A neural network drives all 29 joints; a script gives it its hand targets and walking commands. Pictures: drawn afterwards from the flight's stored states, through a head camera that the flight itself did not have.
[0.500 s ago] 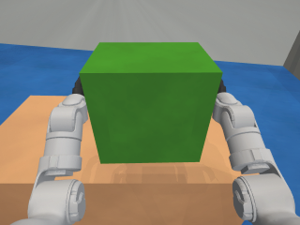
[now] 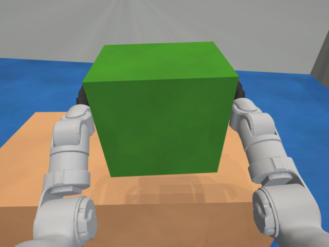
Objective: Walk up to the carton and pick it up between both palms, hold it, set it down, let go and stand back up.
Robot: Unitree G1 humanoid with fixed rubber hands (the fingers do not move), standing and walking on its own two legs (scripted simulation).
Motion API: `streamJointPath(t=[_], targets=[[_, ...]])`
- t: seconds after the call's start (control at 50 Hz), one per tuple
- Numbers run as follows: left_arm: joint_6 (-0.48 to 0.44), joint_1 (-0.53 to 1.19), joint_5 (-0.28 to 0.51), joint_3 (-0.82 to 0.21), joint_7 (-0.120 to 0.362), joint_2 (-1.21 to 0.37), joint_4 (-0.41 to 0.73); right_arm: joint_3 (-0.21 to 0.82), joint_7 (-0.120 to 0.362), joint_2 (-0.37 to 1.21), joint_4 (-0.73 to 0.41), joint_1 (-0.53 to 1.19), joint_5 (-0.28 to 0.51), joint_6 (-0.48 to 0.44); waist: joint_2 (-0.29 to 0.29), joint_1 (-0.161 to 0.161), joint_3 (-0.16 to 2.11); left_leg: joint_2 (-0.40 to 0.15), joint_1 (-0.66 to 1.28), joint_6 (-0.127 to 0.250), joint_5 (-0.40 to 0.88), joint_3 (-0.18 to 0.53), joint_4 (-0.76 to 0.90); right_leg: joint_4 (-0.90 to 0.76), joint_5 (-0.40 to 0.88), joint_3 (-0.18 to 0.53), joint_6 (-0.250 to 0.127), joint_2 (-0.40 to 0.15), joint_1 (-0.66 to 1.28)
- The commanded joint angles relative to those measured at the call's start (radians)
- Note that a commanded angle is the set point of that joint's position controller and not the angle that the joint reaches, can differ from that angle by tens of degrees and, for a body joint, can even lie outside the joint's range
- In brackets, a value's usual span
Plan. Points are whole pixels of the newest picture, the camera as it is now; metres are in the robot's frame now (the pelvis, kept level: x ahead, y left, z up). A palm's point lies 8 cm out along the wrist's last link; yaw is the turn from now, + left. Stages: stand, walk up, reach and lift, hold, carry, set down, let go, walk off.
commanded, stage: set down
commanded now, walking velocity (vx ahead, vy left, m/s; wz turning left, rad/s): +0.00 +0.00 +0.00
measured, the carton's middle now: (161, 109) +0.38 +0.02 +0.22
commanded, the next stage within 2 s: none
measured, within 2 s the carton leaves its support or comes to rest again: neither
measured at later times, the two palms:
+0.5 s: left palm (100, 117) +0.40 +0.19 +0.18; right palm (231, 113) +0.42 -0.17 +0.19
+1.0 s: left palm (102, 128) +0.38 +0.18 +0.16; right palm (232, 125) +0.40 -0.17 +0.16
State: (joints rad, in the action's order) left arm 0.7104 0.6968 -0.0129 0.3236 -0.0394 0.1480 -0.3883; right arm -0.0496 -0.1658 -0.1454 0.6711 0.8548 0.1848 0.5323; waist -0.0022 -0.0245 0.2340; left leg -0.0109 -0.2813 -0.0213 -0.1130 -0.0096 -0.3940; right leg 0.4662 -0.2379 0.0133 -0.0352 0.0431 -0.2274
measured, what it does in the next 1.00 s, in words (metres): stands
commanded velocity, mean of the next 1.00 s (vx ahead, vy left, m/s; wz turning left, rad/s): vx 0.00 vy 0.00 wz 0.00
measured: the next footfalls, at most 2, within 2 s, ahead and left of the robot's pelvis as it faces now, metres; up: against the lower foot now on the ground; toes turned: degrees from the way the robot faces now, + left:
none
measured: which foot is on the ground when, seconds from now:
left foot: down 0.00-1.00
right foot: down 0.00-1.00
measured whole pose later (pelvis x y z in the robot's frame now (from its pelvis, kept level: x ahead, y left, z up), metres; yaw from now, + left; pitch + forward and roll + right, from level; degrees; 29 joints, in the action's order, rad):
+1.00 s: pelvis +0.02 -0.01 +0.00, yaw +0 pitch -1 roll +1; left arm 0.51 0.57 -0.07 0.31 -0.06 0.06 -0.42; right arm -0.04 -0.10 -0.14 0.82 0.72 0.19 0.21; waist -0.03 -0.02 0.13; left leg -0.01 -0.21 -0.02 -0.13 -0.01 -0.35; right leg 0.44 -0.26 0.01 -0.05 0.04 -0.16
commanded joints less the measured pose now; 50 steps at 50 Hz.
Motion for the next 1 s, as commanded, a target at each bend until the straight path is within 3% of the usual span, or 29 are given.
streamJointPath(t=[0.0,0.02,0.06,0.08,0.1,0.12,0.16,0.18,0.2,0.22,0.26,0.3,0.42,0.44,0.46,0.48,0.5,0.52,0.56,0.62,0.7,0.74,0.76,0.82,0.84,0.88,0.9,0.94,0.98], targets=[[-0.163,0.942,-0.026,-0.246,0.213,-0.617,-0.078,0.089,0.194,0.664,-0.136,0.979,-0.001,-0.199,-0.076,0.012,0.162,0.03,0.256,0.072,-0.156,-0.009,0.105,-0.258,-0.169,0.015,0.067,-0.04,0.007],[-0.185,0.997,0.001,-0.301,0.204,-0.636,-0.003,0.107,0.194,0.679,-0.198,1.027,0.006,-0.235,-0.037,0.007,0.23,0.032,0.279,0.058,-0.118,-0.006,0.105,-0.242,-0.103,0.002,0.069,-0.041,0.039],[-0.21,1.007,-0.008,-0.283,0.201,-0.618,-0.024,0.095,0.199,0.659,-0.117,0.987,0.005,-0.259,-0.023,0.008,0.184,0.028,0.271,0.059,-0.144,-0.014,0.107,-0.247,-0.134,0.004,0.071,-0.047,0.006],[-0.227,1.086,-0.003,-0.305,0.188,-0.601,0.078,0.133,0.206,0.711,-0.083,0.978,0.027,-0.268,-0.02,0.024,0.226,0.037,0.277,0.057,-0.106,-0.016,0.095,-0.222,-0.083,-0.003,0.068,-0.046,0.038],[-0.226,1.028,-0.026,-0.285,0.178,-0.621,0.011,0.111,0.213,0.688,-0.094,0.976,0.009,-0.279,-0.008,0.042,0.211,0.026,0.282,0.048,-0.121,-0.01,0.106,-0.243,-0.114,-0.004,0.069,-0.048,0.027],[-0.239,1.069,-0.01,-0.332,0.172,-0.636,0.066,0.125,0.207,0.684,-0.093,0.973,0.011,-0.296,0.014,0.023,0.239,0.028,0.295,0.037,-0.116,-0.017,0.105,-0.237,-0.102,-0.011,0.067,-0.053,0.037],[-0.245,1.028,0.03,-0.412,0.151,-0.666,0.09,0.135,0.21,0.67,-0.204,1.044,0.029,-0.336,0.039,0.027,0.305,0.024,0.315,0.025,-0.047,-0.007,0.086,-0.22,-0.011,-0.024,0.063,-0.044,0.039],[-0.244,0.972,0.037,-0.466,0.142,-0.69,0.141,0.17,0.199,0.647,-0.256,1.005,0.05,-0.348,0.077,0.002,0.361,0.024,0.353,0.01,0.075,0.001,0.064,-0.208,0.127,-0.038,0.065,-0.032,0.087],[-0.251,0.95,0.029,-0.489,0.134,-0.695,0.166,0.197,0.194,0.66,-0.251,0.994,0.07,-0.354,0.096,0.016,0.378,0.034,0.372,0.004,0.139,-0.004,0.049,-0.201,0.206,-0.034,0.071,-0.033,0.106],[-0.257,0.952,0.029,-0.505,0.134,-0.695,0.204,0.215,0.183,0.669,-0.283,0.961,0.077,-0.355,0.05,0.011,0.422,0.028,0.393,-0.005,0.157,0.002,0.043,-0.196,0.232,-0.036,0.078,-0.028,0.132],[-0.269,0.945,0.044,-0.561,0.117,-0.722,0.279,0.241,0.178,0.65,-0.273,0.901,0.104,-0.365,0.141,-0.001,0.455,0.029,0.436,-0.039,0.262,0.0,0.011,-0.176,0.315,-0.043,0.068,-0.021,0.154],[-0.26,0.813,0.024,-0.567,0.107,-0.722,0.274,0.305,0.173,0.626,-0.322,0.872,0.137,-0.376,0.112,0.012,0.451,0.03,0.466,-0.041,0.385,0.018,-0.015,-0.175,0.43,-0.051,0.069,-0.008,0.189],[-0.225,0.651,-0.027,-0.495,0.121,-0.682,0.26,0.328,0.166,0.579,-0.301,0.798,0.135,-0.367,0.075,0.01,0.33,0.028,0.447,-0.028,0.403,0.036,0.006,-0.172,0.513,-0.045,0.089,-0.01,0.188],[-0.219,0.657,-0.027,-0.469,0.124,-0.662,0.247,0.356,0.162,0.589,-0.325,0.797,0.16,-0.356,0.0,0.034,0.317,0.035,0.431,-0.013,0.373,0.035,0.011,-0.172,0.547,-0.034,0.1,-0.014,0.221],[-0.222,0.593,-0.014,-0.49,0.126,-0.703,0.227,0.392,0.166,0.599,-0.389,0.819,0.154,-0.38,0.039,0.046,0.323,0.046,0.421,-0.009,0.404,0.029,0.016,-0.158,0.619,-0.035,0.102,-0.02,0.226],[-0.22,0.602,-0.014,-0.474,0.132,-0.683,0.244,0.413,0.157,0.638,-0.441,0.872,0.17,-0.38,-0.035,0.056,0.354,0.054,0.407,0.01,0.407,0.031,0.001,-0.145,0.728,-0.022,0.111,-0.027,0.261],[-0.217,0.619,-0.024,-0.481,0.125,-0.682,0.272,0.417,0.158,0.625,-0.439,0.852,0.178,-0.378,0.002,0.064,0.368,0.048,0.407,-0.001,0.4,0.027,0.002,-0.132,0.696,-0.025,0.113,-0.021,0.258],[-0.224,0.635,-0.007,-0.525,0.117,-0.72,0.319,0.429,0.159,0.605,-0.447,0.837,0.177,-0.384,0.043,0.041,0.419,0.049,0.443,-0.009,0.438,0.04,-0.003,-0.143,0.712,-0.028,0.114,-0.028,0.247],[-0.224,0.664,0.005,-0.534,0.108,-0.682,0.351,0.45,0.158,0.625,-0.49,0.856,0.192,-0.378,0.011,0.072,0.428,0.051,0.428,-0.014,0.436,0.037,-0.002,-0.133,0.72,-0.032,0.114,-0.019,0.243],[-0.228,0.618,-0.005,-0.525,0.112,-0.692,0.354,0.458,0.158,0.624,-0.495,0.81,0.172,-0.391,0.017,0.069,0.43,0.056,0.406,-0.016,0.462,0.034,-0.013,-0.11,0.8,-0.03,0.115,-0.026,0.263],[-0.25,0.616,0.002,-0.509,0.104,-0.703,0.298,0.451,0.171,0.637,-0.49,0.848,0.135,-0.4,-0.059,0.094,0.402,0.052,0.376,0.013,0.35,0.038,0.014,-0.115,0.785,-0.021,0.132,-0.043,0.244],[-0.254,0.586,-0.022,-0.481,0.112,-0.688,0.239,0.449,0.177,0.638,-0.466,0.825,0.127,-0.402,-0.051,0.103,0.378,0.053,0.353,0.026,0.27,0.028,0.031,-0.124,0.77,0.003,0.135,-0.059,0.25],[-0.252,0.597,-0.03,-0.44,0.11,-0.675,0.211,0.421,0.188,0.624,-0.427,0.86,0.132,-0.405,-0.05,0.118,0.359,0.053,0.327,0.027,0.246,0.03,0.043,-0.121,0.694,-0.018,0.126,-0.045,0.237],[-0.271,0.67,-0.045,-0.447,0.1,-0.687,0.212,0.357,0.205,0.61,-0.333,0.843,0.082,-0.413,-0.021,0.095,0.289,0.033,0.352,0.013,0.232,0.032,0.054,-0.144,0.55,-0.03,0.104,-0.039,0.175],[-0.271,0.651,-0.054,-0.418,0.101,-0.677,0.168,0.335,0.217,0.59,-0.298,0.827,0.067,-0.413,0.005,0.112,0.276,0.031,0.355,0.019,0.202,0.023,0.063,-0.164,0.481,-0.027,0.099,-0.044,0.152],[-0.279,0.65,-0.061,-0.392,0.107,-0.67,0.076,0.293,0.227,0.603,-0.261,0.833,0.039,-0.421,-0.066,0.119,0.245,0.026,0.328,0.039,0.117,0.017,0.094,-0.186,0.37,-0.033,0.096,-0.039,0.105],[-0.283,0.649,-0.076,-0.367,0.103,-0.655,0.064,0.263,0.236,0.559,-0.183,0.799,0.033,-0.414,-0.004,0.128,0.203,0.018,0.318,0.027,0.106,0.006,0.1,-0.181,0.295,-0.038,0.085,-0.035,0.09],[-0.271,0.637,-0.111,-0.342,0.11,-0.635,-0.015,0.197,0.254,0.552,-0.116,0.812,-0.004,-0.419,-0.007,0.125,0.12,0.006,0.306,0.038,0.003,0.003,0.12,-0.206,0.131,-0.035,0.07,-0.036,0.052],[-0.301,0.708,-0.085,-0.353,0.093,-0.647,0.065,0.195,0.274,0.561,-0.162,0.83,-0.007,-0.449,-0.013,0.155,0.192,0.001,0.299,0.036,-0.004,-0.011,0.127,-0.205,0.071,-0.039,0.064,-0.027,0.041]])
